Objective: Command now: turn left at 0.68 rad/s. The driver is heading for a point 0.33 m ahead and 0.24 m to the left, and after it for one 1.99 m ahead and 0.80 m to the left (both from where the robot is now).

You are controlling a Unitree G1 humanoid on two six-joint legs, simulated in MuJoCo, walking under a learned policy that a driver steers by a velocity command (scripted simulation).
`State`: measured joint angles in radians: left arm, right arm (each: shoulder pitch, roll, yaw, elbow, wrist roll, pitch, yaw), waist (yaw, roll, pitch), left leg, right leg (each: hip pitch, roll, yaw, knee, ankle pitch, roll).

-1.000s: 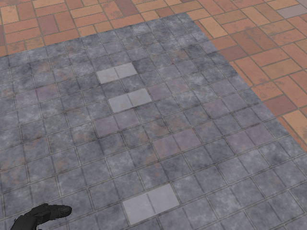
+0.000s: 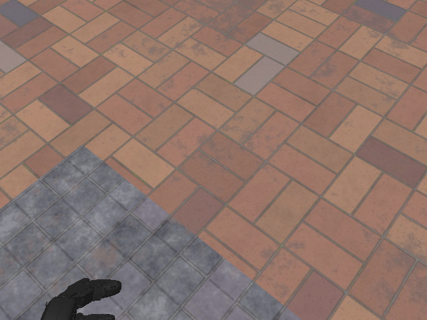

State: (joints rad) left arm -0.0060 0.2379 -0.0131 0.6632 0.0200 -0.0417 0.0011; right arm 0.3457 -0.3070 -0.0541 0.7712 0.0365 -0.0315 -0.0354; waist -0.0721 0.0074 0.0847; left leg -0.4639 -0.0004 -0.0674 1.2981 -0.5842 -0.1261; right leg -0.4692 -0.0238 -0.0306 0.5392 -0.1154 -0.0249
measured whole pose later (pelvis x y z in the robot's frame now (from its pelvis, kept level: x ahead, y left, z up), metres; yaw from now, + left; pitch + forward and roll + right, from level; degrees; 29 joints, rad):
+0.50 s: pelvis +0.17 +0.08 +0.01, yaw +27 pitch +2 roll -1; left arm 0.08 0.30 0.04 0.72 0.06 -0.03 -0.05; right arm 0.50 -0.29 -0.06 0.73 -0.01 0.00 0.01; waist -0.08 -0.04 -0.02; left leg -0.13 -0.04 -0.03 0.46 -0.37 0.07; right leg -0.55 -0.05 -0.02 1.06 -0.32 0.05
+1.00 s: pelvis +0.36 +0.16 +0.01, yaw +48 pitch +1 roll -2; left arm 0.17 0.30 0.06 0.82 -0.02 -0.03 -0.02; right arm 0.09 -0.31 -0.04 0.55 -0.01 0.02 -0.03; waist 0.07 0.02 0.08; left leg -0.43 0.03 -0.05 0.65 -0.25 -0.03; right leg -0.28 -0.01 -0.08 0.42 -0.15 -0.01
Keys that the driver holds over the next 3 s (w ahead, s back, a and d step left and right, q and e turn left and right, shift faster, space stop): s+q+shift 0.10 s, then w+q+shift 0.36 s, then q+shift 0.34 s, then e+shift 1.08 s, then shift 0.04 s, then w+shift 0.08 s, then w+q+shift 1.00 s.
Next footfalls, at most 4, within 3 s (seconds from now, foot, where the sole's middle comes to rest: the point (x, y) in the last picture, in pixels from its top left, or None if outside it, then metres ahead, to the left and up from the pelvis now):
0.34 left None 0.10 0.14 -0.76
0.70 right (175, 285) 0.51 0.13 -0.76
1.04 left None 0.35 0.32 -0.76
1.38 right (179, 285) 0.51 0.12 -0.76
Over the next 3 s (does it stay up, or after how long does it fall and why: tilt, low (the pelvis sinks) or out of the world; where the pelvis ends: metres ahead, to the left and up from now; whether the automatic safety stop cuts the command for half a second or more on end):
stays up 1.03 0.37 0.00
